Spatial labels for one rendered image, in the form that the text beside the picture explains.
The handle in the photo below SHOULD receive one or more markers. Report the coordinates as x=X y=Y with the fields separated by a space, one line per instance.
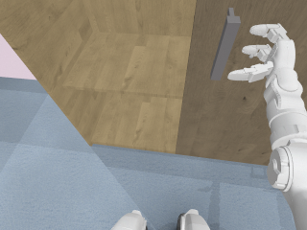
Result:
x=230 y=30

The robot right thigh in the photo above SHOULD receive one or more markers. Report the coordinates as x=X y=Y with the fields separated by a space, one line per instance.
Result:
x=193 y=222

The robot right forearm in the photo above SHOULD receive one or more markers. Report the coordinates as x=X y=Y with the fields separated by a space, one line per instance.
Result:
x=285 y=109

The wardrobe door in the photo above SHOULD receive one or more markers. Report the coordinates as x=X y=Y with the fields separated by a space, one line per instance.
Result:
x=227 y=119

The robot left thigh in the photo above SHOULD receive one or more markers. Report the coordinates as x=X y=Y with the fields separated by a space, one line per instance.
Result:
x=130 y=221

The robot right upper arm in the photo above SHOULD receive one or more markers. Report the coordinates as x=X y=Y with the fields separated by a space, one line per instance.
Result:
x=287 y=172

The right robot hand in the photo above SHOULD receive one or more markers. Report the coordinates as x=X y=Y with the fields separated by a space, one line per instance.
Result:
x=281 y=55

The robot thigh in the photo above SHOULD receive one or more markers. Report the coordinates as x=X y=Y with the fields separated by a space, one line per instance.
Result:
x=130 y=221
x=193 y=222

